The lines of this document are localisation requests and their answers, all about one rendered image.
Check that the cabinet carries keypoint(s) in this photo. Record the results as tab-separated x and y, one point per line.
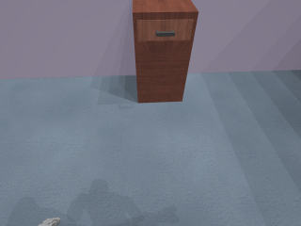
161	66

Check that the drawer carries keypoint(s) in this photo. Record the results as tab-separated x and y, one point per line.
146	29

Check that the handle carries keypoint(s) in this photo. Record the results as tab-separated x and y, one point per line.
165	33

